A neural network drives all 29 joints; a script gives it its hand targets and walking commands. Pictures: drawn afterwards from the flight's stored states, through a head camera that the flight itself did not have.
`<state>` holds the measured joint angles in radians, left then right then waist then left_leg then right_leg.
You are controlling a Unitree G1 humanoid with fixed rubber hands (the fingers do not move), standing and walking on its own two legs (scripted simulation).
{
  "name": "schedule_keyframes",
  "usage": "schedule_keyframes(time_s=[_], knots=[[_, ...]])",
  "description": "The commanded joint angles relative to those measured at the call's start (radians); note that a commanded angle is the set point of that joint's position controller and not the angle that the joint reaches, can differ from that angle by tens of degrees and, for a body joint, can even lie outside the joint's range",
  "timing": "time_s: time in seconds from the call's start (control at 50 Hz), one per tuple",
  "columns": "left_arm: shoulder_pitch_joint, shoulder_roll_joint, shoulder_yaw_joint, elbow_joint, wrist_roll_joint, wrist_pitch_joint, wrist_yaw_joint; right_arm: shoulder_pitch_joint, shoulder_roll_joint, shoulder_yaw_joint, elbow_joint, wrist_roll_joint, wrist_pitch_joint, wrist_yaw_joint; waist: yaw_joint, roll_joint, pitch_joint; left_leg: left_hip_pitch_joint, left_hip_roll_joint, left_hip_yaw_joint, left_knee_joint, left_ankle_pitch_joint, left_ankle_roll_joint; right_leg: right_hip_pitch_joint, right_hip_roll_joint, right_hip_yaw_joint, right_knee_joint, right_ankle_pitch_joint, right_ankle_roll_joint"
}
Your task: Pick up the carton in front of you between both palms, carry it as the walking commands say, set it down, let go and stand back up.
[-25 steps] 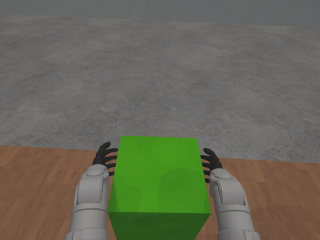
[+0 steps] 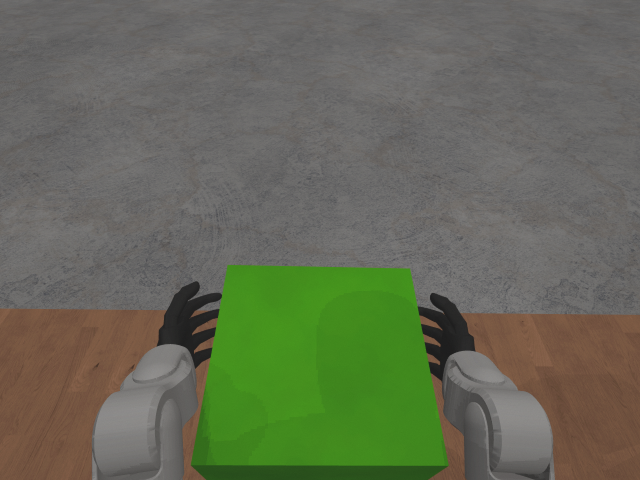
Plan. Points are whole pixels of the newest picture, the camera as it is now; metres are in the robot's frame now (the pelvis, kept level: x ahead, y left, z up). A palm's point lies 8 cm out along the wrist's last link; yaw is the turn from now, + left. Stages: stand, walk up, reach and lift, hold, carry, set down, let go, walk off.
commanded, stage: carry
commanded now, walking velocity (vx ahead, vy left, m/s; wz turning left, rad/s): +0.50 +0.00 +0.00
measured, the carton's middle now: (315, 392) +0.24 +0.00 +0.01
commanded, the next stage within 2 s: none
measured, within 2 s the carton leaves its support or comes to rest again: neither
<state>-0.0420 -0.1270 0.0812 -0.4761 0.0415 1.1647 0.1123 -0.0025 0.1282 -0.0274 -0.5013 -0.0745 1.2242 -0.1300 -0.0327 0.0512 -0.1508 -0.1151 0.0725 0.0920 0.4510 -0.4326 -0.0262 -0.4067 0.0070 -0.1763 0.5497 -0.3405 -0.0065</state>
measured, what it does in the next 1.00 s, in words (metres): walks ahead: left foot, then right foot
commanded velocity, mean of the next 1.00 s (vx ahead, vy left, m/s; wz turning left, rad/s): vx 0.50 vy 0.00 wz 0.00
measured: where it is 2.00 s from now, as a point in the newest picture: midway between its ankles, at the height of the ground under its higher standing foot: (296, 252)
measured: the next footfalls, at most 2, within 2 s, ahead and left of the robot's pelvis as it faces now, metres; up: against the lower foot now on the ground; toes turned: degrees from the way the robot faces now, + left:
left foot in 0.40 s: +0.45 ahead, +0.11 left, +0.00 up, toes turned +12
right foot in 0.96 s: +0.79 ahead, -0.04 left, +0.00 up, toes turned -6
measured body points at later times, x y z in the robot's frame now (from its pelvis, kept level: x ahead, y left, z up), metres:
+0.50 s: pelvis +0.31 +0.04 -0.01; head +0.31 +0.05 +0.44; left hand +0.59 +0.18 +0.07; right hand +0.56 -0.12 +0.06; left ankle +0.41 +0.10 -0.73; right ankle +0.12 -0.07 -0.63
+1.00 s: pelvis +0.63 +0.02 -0.02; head +0.66 +0.01 +0.42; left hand +0.99 +0.18 +0.10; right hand +1.00 -0.12 +0.09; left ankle +0.43 +0.10 -0.67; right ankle +0.75 -0.03 -0.73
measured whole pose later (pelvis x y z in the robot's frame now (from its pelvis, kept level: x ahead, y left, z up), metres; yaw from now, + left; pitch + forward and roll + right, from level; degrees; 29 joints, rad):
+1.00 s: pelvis +0.63 +0.02 -0.02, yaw +2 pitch +4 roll +0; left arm -0.57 -0.07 0.22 -0.03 0.05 1.10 0.16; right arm -0.54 0.03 -0.19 -0.05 -0.01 1.16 -0.15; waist 0.01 0.02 -0.03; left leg -0.17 0.03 0.11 0.97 -0.51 0.03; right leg -0.57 0.01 -0.20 0.67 -0.16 -0.13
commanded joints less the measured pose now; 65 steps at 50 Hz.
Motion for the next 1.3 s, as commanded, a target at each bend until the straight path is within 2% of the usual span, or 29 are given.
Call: schedule_keyframes(time_s=[0.0,0.04,0.06,0.1,0.18,0.24,0.3,0.32,0.34,0.36,0.38,0.4,0.44,0.5,0.56,0.64,0.78,0.84,0.86,0.88,0.9,0.92,0.94,0.98,1.0,1.04,1.16,1.26,1.28], knots=[[-0.302,-0.820,-0.618,-0.056,-0.280,0.026,-0.130,-0.565,0.770,0.705,-0.193,0.408,-0.015,0.168,0.067,-0.288,-0.216,-0.640,-0.028,-0.042,0.640,-0.113,0.022,0.729,-0.423,0.640,-0.305,0.303,-0.232],[-0.403,-0.854,-0.658,-0.125,-0.309,0.030,-0.126,-0.548,0.779,0.683,-0.166,0.412,-0.018,0.179,0.062,-0.092,-0.170,-0.704,0.017,-0.053,0.720,-0.073,0.046,0.676,-0.415,0.552,-0.267,0.486,-0.229],[-0.403,-0.857,-0.666,-0.110,-0.307,0.038,-0.128,-0.506,0.783,0.672,-0.130,0.393,-0.015,0.178,0.059,-0.070,-0.143,-0.691,0.054,-0.070,0.694,-0.011,0.047,0.624,-0.390,0.475,-0.273,0.500,-0.199],[-0.388,-0.850,-0.693,-0.095,-0.319,0.048,-0.141,-0.434,0.794,0.643,-0.067,0.349,-0.016,0.170,0.053,-0.099,-0.122,-0.661,0.036,-0.013,0.558,0.089,0.038,0.599,-0.329,0.344,-0.311,0.522,-0.140],[-0.352,-0.812,-0.713,-0.062,-0.345,0.063,-0.179,-0.364,0.776,0.595,-0.033,0.264,-0.015,0.152,0.059,-0.138,-0.023,-0.621,-0.014,0.079,0.286,0.225,0.021,0.563,-0.244,0.205,-0.331,0.646,-0.119],[-0.335,-0.826,-0.715,-0.060,-0.355,0.063,-0.202,-0.384,0.805,0.612,-0.076,0.252,-0.019,0.147,0.056,-0.230,0.000,-0.452,-0.060,0.160,0.126,0.322,0.036,0.465,-0.213,0.083,-0.330,0.741,-0.096],[-0.364,-0.827,-0.701,-0.087,-0.352,0.052,-0.201,-0.433,0.830,0.646,-0.108,0.282,-0.026,0.156,0.039,-0.246,-0.076,-0.163,-0.126,0.221,0.074,0.424,0.067,0.408,-0.198,-0.009,-0.130,0.985,-0.056],[-0.363,-0.838,-0.701,-0.102,-0.349,0.047,-0.200,-0.461,0.845,0.666,-0.139,0.309,-0.034,0.159,0.029,-0.229,-0.128,-0.013,-0.148,0.231,0.040,0.402,0.079,0.358,-0.162,-0.054,0.007,0.944,-0.039],[-0.372,-0.824,-0.691,-0.094,-0.340,0.048,-0.195,-0.474,0.838,0.668,-0.143,0.319,-0.034,0.163,0.010,-0.191,-0.184,0.174,-0.095,0.180,0.046,0.345,0.098,0.237,-0.129,-0.060,0.183,0.751,-0.019],[-0.387,-0.808,-0.688,-0.100,-0.330,0.048,-0.190,-0.467,0.813,0.667,-0.136,0.322,-0.033,0.167,-0.014,-0.033,-0.269,0.371,0.110,-0.145,0.001,0.107,0.173,0.015,-0.071,-0.033,0.475,0.458,0.001],[-0.390,-0.813,-0.693,-0.104,-0.327,0.047,-0.191,-0.474,0.809,0.659,-0.118,0.322,-0.036,0.170,0.019,0.205,-0.307,0.400,0.369,-0.651,-0.176,0.061,0.273,-0.180,0.046,0.057,0.741,-0.103,0.014],[-0.404,-0.815,-0.701,-0.073,-0.322,0.047,-0.191,-0.478,0.821,0.646,-0.106,0.327,-0.039,0.171,-0.003,0.136,-0.268,0.309,0.365,-0.674,-0.229,0.085,0.310,-0.219,-0.025,0.175,0.853,-0.114,-0.019],[-0.413,-0.856,-0.681,-0.024,-0.300,0.023,-0.185,-0.559,0.845,0.698,-0.126,0.363,-0.052,0.183,0.004,-0.003,-0.212,0.183,0.292,-0.415,-0.174,0.248,0.239,-0.232,-0.095,0.211,0.828,-0.045,-0.062],[-0.471,-0.847,-0.670,0.028,-0.266,-0.006,-0.164,-0.643,0.834,0.686,-0.052,0.375,-0.074,0.188,0.013,-0.013,-0.174,-0.002,0.232,-0.261,-0.222,0.124,0.188,-0.178,-0.116,0.171,0.712,0.048,-0.063],[-0.502,-0.793,-0.635,0.111,-0.224,-0.023,-0.127,-0.681,0.765,0.646,0.036,0.359,-0.085,0.177,0.007,0.050,-0.129,-0.025,0.201,-0.154,-0.236,0.134,0.196,-0.225,-0.109,0.121,0.604,0.126,-0.053],[-0.635,-0.720,-0.598,0.176,-0.213,-0.029,-0.085,-0.791,0.673,0.579,0.116,0.338,-0.098,0.139,-0.015,0.057,-0.063,0.051,0.195,-0.128,-0.254,0.174,0.209,-0.368,-0.105,0.087,0.443,0.224,-0.032],[-0.871,-0.626,-0.533,0.273,-0.240,-0.020,-0.034,-0.974,0.589,0.466,0.254,0.307,-0.097,0.065,-0.042,0.073,-0.060,0.192,0.138,-0.020,-0.111,0.625,0.205,-0.350,-0.050,0.002,0.186,0.273,-0.057],[-0.940,-0.625,-0.471,0.348,-0.240,-0.019,-0.023,-1.039,0.603,0.440,0.307,0.302,-0.101,0.046,-0.029,0.081,-0.085,0.171,0.107,0.021,-0.018,0.905,0.172,-0.141,0.032,-0.078,0.011,0.306,-0.091],[-0.923,-0.636,-0.447,0.379,-0.242,-0.022,-0.023,-1.075,0.614,0.423,0.321,0.304,-0.098,0.042,0.020,0.126,-0.150,0.168,0.106,0.063,0.124,1.044,0.141,0.004,0.061,-0.089,0.019,0.284,-0.102],[-0.922,-0.648,-0.436,0.403,-0.243,-0.026,-0.025,-1.099,0.640,0.434,0.325,0.308,-0.101,0.041,0.068,0.074,-0.255,0.122,0.073,0.099,0.318,0.977,0.104,0.202,0.060,-0.067,-0.027,0.282,-0.106],[-0.953,-0.660,-0.418,0.420,-0.243,-0.030,-0.025,-1.132,0.648,0.421,0.353,0.304,-0.099,0.039,0.126,-0.065,-0.349,-0.102,0.028,0.067,0.577,0.689,0.070,0.483,-0.092,0.140,-0.011,0.268,-0.150],[-0.987,-0.668,-0.410,0.421,-0.240,-0.038,-0.026,-1.163,0.703,0.442,0.334,0.328,-0.102,0.043,0.119,-0.330,-0.459,-0.401,-0.108,0.022,0.870,0.063,0.058,0.715,-0.345,0.582,-0.018,0.378,-0.276],[-1.021,-0.704,-0.444,0.402,-0.271,-0.046,-0.031,-1.152,0.718,0.446,0.332,0.325,-0.102,0.047,0.114,-0.339,-0.500,-0.541,-0.133,-0.092,1.018,-0.088,0.074,0.750,-0.392,0.773,-0.109,0.375,-0.327],[-1.098,-0.829,-0.488,0.377,-0.316,-0.059,-0.055,-1.213,0.799,0.433,0.335,0.328,-0.117,0.049,0.123,-0.138,-0.385,-0.611,-0.057,-0.145,0.941,-0.011,0.099,0.637,-0.307,0.561,-0.083,0.513,-0.263],[-1.146,-0.881,-0.522,0.361,-0.345,-0.069,-0.068,-1.204,0.818,0.417,0.334,0.298,-0.126,0.048,0.116,-0.121,-0.361,-0.593,-0.038,-0.144,0.879,0.025,0.092,0.574,-0.299,0.493,-0.078,0.585,-0.241],[-1.151,-0.934,-0.562,0.333,-0.381,-0.081,-0.093,-1.176,0.835,0.426,0.317,0.279,-0.138,0.052,0.072,-0.127,-0.362,-0.535,-0.019,-0.136,0.780,0.070,0.078,0.491,-0.266,0.403,-0.108,0.543,-0.214],[-1.006,-0.941,-0.607,0.255,-0.369,-0.093,-0.121,-1.054,0.862,0.510,0.217,0.251,-0.168,0.065,0.109,-0.151,-0.366,-0.622,-0.030,-0.076,0.468,0.127,0.061,0.595,-0.251,0.331,-0.080,0.722,-0.249],[-0.932,-0.833,-0.619,0.256,-0.346,-0.082,-0.118,-0.990,0.778,0.553,0.185,0.259,-0.156,0.071,0.153,-0.165,-0.285,-0.741,-0.034,-0.017,0.425,0.438,0.076,0.676,-0.189,0.249,0.014,0.733,-0.190],[-0.929,-0.795,-0.617,0.276,-0.338,-0.080,-0.114,-0.988,0.741,0.539,0.196,0.243,-0.145,0.071,0.164,-0.160,-0.222,-0.848,-0.029,-0.022,0.357,0.454,0.079,0.722,-0.166,0.285,0.023,0.656,-0.184]])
